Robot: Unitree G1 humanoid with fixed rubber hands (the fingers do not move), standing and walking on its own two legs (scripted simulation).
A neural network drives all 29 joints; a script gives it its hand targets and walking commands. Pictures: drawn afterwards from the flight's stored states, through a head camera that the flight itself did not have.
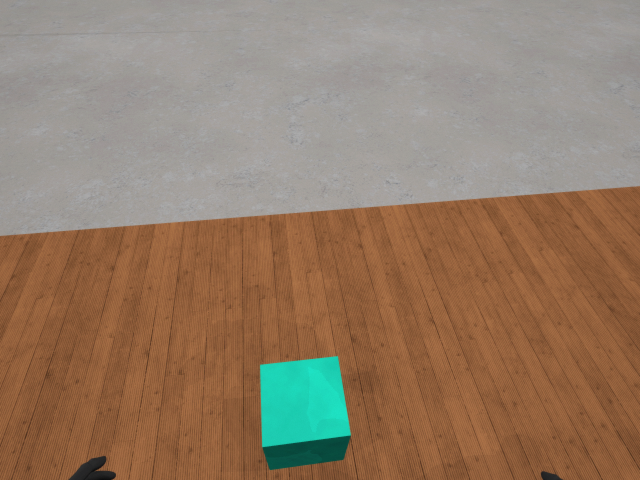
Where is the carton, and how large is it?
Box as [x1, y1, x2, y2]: [260, 356, 350, 469]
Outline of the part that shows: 337,356 260,365 262,447 270,469 343,459 350,433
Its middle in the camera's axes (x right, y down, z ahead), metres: -0.05 +0.49 +1.08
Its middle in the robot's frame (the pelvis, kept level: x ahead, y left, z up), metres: +0.40 +0.04 -0.66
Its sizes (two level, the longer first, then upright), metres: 0.210 0.200 0.250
